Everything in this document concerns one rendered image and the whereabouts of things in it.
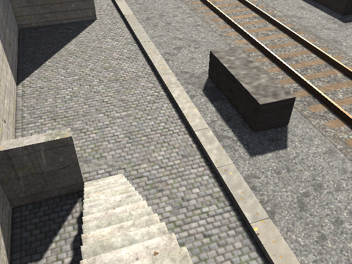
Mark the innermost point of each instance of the stairs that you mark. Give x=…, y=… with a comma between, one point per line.
x=119, y=227

